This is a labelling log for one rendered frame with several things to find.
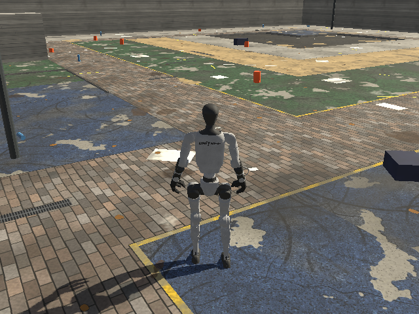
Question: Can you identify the humanoid robot torso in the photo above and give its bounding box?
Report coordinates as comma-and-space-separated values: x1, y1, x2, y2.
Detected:
194, 131, 225, 196

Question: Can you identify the robot head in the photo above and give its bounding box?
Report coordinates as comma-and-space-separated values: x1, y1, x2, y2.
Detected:
199, 103, 221, 135

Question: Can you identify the robot right upper arm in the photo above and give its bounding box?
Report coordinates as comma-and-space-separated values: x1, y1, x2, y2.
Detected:
224, 132, 241, 168

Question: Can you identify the left robot forearm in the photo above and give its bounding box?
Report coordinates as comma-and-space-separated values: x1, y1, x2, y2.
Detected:
172, 158, 185, 182

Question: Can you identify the robot right hand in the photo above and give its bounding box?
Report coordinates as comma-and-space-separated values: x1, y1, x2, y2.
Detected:
231, 180, 247, 194

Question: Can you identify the robot left hand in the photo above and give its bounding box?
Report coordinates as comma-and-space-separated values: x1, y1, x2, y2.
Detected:
170, 179, 185, 194

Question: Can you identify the robot left upper arm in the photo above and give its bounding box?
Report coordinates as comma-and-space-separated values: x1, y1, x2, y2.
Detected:
178, 131, 196, 168

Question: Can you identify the right robot forearm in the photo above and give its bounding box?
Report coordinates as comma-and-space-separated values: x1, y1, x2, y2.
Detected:
234, 159, 246, 183

